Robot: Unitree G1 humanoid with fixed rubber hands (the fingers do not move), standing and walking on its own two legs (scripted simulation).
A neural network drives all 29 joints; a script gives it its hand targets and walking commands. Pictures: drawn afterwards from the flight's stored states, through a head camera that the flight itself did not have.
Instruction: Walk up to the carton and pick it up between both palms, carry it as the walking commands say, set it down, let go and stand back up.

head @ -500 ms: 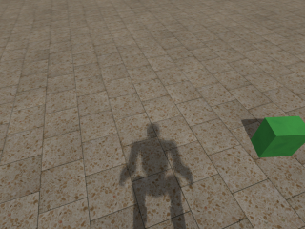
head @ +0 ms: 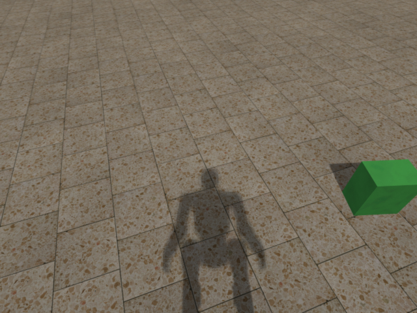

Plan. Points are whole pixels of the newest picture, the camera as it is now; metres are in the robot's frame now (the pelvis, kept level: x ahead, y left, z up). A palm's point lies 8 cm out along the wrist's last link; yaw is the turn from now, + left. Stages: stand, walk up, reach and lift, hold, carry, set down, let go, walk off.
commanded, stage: stand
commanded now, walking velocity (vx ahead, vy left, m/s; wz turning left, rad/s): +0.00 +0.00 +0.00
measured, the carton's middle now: (380, 188) +0.83 -0.89 -0.64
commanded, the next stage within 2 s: walk up in 0.16 s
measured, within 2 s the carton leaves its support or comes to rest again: neither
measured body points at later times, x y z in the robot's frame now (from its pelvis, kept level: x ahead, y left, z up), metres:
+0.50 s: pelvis -0.01 +0.00 -0.01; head +0.01 +0.00 +0.44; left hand +0.02 +0.24 -0.16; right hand -0.01 -0.25 -0.16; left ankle +0.00 +0.11 -0.74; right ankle +0.00 -0.13 -0.73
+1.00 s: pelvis +0.04 -0.09 +0.01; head +0.05 -0.10 +0.46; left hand +0.07 +0.16 -0.13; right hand +0.12 -0.38 -0.11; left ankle +0.15 +0.06 -0.66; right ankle -0.05 -0.14 -0.74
